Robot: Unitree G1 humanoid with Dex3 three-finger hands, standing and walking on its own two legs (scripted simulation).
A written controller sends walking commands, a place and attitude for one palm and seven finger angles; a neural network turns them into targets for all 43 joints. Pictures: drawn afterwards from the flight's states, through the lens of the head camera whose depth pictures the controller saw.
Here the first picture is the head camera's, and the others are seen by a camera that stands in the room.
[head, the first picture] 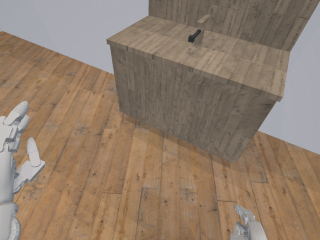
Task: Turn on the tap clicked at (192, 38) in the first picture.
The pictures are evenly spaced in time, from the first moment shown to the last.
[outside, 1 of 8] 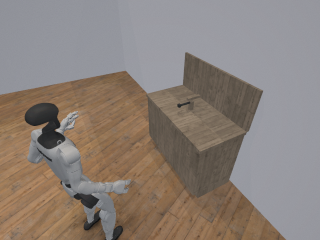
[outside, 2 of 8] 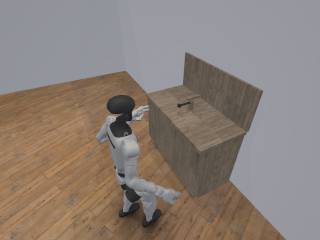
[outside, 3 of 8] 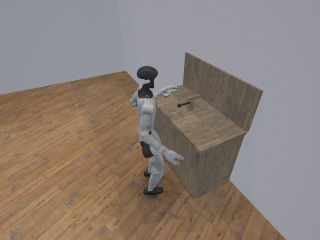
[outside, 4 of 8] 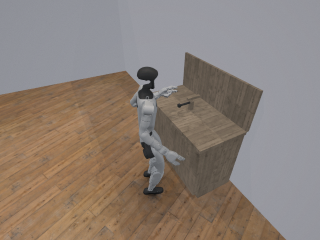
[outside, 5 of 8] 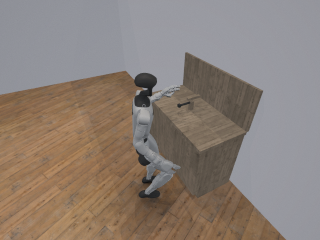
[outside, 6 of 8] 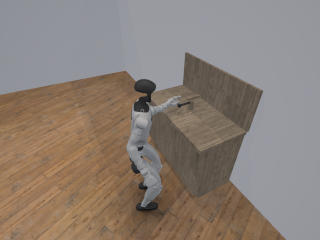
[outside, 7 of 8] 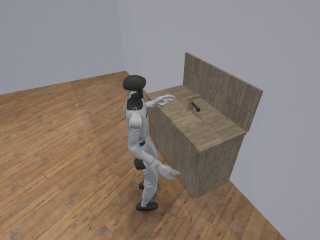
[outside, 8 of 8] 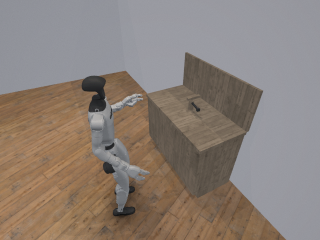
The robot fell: no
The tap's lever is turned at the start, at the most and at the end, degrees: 0 81 81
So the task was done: yes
